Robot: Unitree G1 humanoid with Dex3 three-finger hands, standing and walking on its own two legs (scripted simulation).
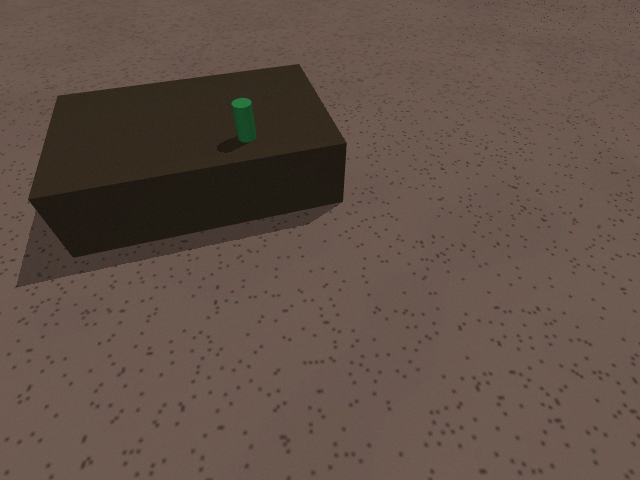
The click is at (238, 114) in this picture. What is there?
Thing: squat round
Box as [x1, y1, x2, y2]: [232, 98, 255, 141]
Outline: 238,98 232,101 232,108 238,139 241,141 250,141 255,138 251,101 246,98
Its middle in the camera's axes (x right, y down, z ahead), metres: -0.31 -0.52 +1.56
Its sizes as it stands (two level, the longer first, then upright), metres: 0.078 0.078 0.155
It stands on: a support 0.33 m high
